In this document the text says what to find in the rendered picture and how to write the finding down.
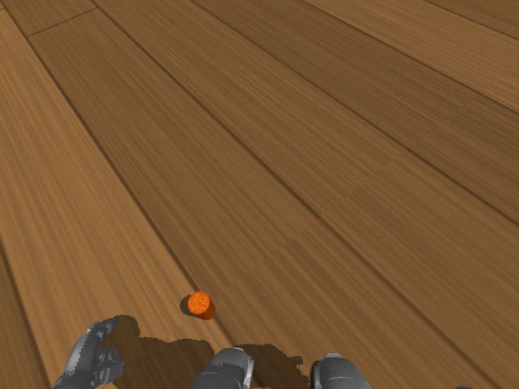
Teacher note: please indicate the left robot arm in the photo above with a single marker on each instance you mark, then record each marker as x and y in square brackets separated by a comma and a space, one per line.
[76, 379]

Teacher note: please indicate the left robot hand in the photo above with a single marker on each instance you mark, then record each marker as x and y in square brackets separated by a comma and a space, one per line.
[87, 355]

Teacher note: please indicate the cup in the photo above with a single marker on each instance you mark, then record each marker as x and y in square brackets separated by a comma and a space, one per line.
[201, 305]

